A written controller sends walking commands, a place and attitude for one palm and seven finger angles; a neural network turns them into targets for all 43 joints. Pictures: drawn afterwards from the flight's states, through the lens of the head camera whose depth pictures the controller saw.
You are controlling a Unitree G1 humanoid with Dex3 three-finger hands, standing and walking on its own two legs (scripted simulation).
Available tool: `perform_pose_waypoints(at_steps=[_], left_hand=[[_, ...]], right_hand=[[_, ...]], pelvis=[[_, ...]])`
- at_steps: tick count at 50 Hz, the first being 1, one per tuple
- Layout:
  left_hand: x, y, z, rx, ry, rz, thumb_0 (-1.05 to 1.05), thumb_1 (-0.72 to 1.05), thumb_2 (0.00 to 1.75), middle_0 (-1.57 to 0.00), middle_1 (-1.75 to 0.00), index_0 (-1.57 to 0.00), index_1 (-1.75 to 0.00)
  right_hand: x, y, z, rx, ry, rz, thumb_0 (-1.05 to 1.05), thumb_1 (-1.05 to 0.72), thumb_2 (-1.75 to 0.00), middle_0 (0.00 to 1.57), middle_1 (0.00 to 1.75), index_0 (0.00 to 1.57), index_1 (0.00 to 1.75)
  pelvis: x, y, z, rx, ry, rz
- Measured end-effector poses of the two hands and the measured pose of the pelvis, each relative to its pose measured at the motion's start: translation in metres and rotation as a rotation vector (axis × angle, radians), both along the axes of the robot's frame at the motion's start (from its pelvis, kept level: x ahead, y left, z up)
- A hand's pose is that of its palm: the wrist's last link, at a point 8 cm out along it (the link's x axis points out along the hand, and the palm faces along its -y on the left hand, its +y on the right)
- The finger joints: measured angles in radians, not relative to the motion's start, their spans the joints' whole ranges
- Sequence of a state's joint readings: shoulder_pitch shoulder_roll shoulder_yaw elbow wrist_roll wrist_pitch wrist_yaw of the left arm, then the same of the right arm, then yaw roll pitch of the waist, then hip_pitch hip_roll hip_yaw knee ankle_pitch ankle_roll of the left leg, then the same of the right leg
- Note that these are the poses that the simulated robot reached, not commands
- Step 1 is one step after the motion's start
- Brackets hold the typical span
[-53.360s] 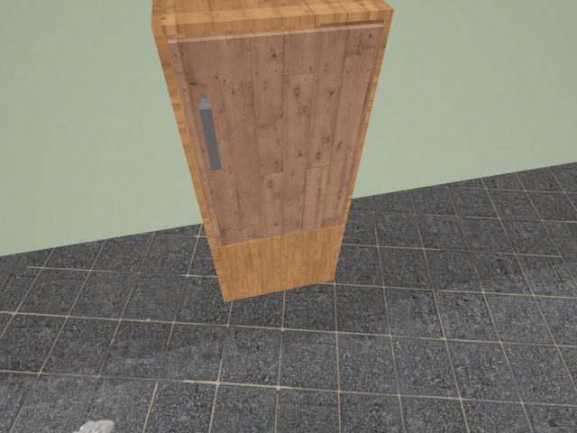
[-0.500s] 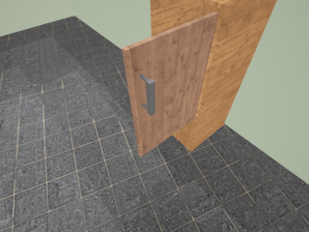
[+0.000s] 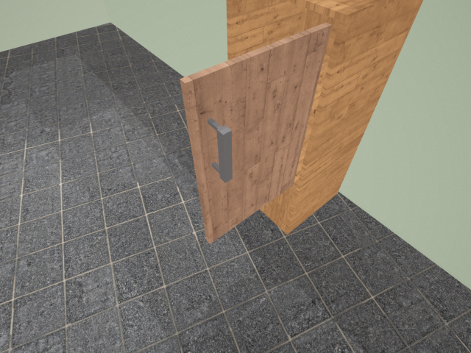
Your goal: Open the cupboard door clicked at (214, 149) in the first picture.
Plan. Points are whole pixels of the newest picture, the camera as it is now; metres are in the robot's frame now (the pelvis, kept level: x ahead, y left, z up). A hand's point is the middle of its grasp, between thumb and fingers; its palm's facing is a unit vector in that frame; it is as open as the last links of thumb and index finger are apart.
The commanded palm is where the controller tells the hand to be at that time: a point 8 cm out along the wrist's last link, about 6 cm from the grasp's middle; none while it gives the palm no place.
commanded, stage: look to check the result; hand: left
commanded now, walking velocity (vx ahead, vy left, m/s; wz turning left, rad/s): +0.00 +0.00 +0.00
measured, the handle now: (219, 151) +0.51 +0.07 +0.04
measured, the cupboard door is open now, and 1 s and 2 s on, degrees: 89 89 89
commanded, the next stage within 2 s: stand and wait in 0.36 s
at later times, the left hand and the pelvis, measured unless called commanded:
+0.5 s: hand out of the picture +0.00 +0.16 -0.17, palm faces +0.05 -0.98 -0.18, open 7.4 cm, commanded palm none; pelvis +0.01 -0.01 +0.00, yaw +0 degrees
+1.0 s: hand out of the picture +0.00 +0.16 -0.17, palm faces +0.05 -0.98 -0.19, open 7.4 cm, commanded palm none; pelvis +0.01 -0.01 +0.00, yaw -1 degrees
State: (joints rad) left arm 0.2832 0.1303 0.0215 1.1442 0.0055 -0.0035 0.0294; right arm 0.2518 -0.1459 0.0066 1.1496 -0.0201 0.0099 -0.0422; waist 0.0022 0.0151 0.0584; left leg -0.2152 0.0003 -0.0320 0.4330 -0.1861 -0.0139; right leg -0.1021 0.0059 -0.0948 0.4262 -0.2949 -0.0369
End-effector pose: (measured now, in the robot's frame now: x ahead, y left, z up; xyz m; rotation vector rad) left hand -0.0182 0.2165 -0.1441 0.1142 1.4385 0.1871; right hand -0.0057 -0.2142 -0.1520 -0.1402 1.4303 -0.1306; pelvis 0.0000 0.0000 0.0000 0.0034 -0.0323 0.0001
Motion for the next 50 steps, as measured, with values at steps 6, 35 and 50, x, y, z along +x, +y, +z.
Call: perform_pose_waypoints(at_steps=[6, 35, 50], left_hand=[[-0.003, -0.002, 0.0, -0.002, 0.014, 0.002, 0.0, 0.91, 0.89, -0.2, -0.3, -0.2, -0.3], [0.009, -0.008, 0.0, -0.008, -0.004, -0.012, 0.0, 0.9, 0.89, -0.2, -0.3, -0.2, -0.3], [0.009, -0.007, 0.001, -0.004, -0.001, -0.012, 0.0, 0.9, 0.89, -0.2, -0.3, -0.2, -0.3]], right_hand=[[0.004, -0.003, 0.001, -0.003, -0.001, 0.003, 0.01, -0.92, -0.9, 0.2, 0.3, 0.2, 0.3], [0.005, -0.006, 0.002, -0.004, 0.001, -0.008, 0.01, -0.92, -0.9, 0.2, 0.3, 0.2, 0.3], [0.008, -0.008, 0.002, -0.005, -0.003, -0.009, 0.01, -0.91, -0.9, 0.2, 0.3, 0.2, 0.3]], pelvis=[[0.002, -0.001, 0.0, 0.001, -0.001, -0.001], [0.008, -0.006, 0.001, 0.002, -0.001, -0.008], [0.01, -0.007, 0.001, 0.003, -0.001, -0.01]])
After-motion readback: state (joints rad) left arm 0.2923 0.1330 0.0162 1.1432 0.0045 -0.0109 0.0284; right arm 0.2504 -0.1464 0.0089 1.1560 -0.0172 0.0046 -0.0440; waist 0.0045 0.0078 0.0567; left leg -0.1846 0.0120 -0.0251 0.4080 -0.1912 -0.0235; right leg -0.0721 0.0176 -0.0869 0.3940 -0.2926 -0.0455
